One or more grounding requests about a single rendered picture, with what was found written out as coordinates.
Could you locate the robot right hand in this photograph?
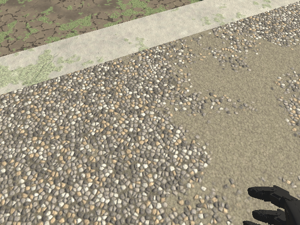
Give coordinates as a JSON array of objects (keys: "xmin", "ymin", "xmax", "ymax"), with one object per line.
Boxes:
[{"xmin": 243, "ymin": 185, "xmax": 300, "ymax": 225}]

